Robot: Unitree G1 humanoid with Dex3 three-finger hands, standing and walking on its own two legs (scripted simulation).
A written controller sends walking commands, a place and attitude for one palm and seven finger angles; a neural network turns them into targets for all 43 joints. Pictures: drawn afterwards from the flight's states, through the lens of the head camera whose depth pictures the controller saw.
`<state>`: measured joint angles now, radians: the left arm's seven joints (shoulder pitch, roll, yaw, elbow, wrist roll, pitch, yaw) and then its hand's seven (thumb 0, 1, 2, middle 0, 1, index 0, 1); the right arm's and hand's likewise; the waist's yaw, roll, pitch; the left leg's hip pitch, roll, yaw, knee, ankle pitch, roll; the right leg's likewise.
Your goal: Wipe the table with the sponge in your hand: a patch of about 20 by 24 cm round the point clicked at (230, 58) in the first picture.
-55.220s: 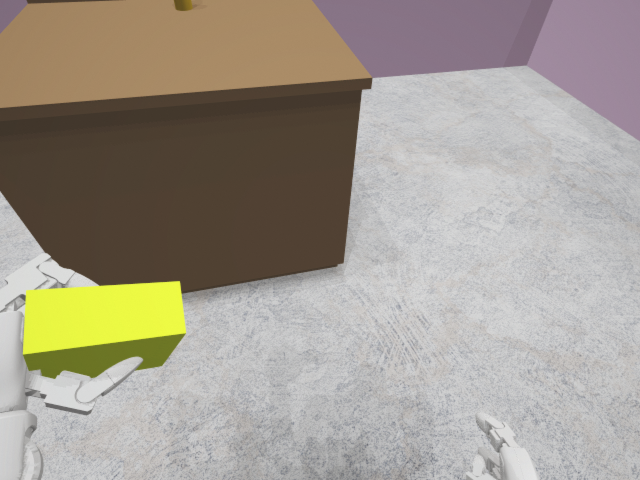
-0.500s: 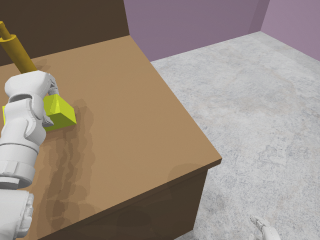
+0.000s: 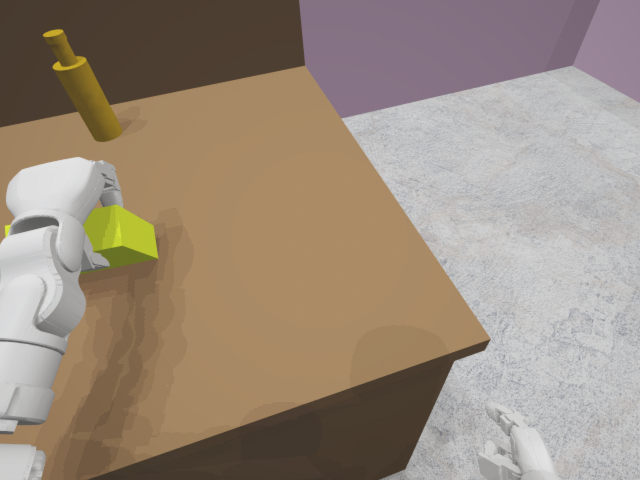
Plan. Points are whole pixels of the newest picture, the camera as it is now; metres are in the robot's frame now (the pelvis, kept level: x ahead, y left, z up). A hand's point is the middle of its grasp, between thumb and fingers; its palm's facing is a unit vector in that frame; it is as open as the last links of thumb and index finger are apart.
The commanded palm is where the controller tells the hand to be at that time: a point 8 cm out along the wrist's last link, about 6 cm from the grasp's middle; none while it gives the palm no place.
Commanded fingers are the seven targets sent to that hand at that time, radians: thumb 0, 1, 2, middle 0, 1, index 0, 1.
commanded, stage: wipe back along the first lane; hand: left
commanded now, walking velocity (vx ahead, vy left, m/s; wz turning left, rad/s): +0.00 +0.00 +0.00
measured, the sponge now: (97, 246) +0.35 +0.35 +0.10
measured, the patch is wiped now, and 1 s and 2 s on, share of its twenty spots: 0.95 0.95 0.95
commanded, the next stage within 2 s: lift the sponge slowly off the table in 1.38 s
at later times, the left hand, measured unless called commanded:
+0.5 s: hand (88, 251) +0.30 +0.30 +0.16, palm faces +0.07 -0.01 -1.00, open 9.1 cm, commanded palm +0.26 +0.29 +0.19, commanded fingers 0.00 0.10 1.30 -1.20 -1.60 -1.20 -1.60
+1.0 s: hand (87, 291) +0.26 +0.28 +0.15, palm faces +0.15 -0.02 -0.99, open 9.1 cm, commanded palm +0.20 +0.26 +0.17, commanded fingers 0.00 0.10 1.30 -1.20 -1.60 -1.20 -1.60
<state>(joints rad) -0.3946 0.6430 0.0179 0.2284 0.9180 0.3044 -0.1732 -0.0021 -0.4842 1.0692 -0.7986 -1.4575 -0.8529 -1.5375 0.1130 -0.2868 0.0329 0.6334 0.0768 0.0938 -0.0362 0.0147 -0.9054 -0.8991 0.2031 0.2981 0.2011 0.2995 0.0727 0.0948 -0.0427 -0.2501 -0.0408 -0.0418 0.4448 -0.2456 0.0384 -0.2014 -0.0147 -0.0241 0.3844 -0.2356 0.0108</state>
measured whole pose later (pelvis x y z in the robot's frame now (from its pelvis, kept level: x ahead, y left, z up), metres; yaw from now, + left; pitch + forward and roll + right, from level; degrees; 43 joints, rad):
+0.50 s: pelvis -0.01 -0.01 +0.00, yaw -1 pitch +1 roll -1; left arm -0.22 0.62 0.02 0.06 0.90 0.39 -0.15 0.01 -0.45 1.07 -0.76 -1.51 -0.82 -1.57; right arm 0.09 -0.30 0.05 0.62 0.08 0.10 -0.03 0.02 -0.90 -0.90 0.20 0.30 0.20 0.30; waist 0.07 0.11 -0.06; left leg -0.23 -0.02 -0.04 0.47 -0.25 0.02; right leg -0.20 0.00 -0.02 0.43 -0.25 0.00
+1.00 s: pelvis -0.01 -0.02 -0.01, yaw -1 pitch +1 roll +0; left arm 0.02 0.57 0.04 -0.21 0.88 0.48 -0.08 0.02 -0.41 1.06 -0.72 -1.55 -0.79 -1.60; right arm 0.07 -0.29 0.05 0.60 0.09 0.09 -0.03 0.02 -0.91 -0.90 0.20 0.30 0.20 0.30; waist 0.09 0.13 -0.07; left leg -0.25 -0.01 -0.03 0.53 -0.29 0.01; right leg -0.23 0.01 -0.01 0.51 -0.29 -0.01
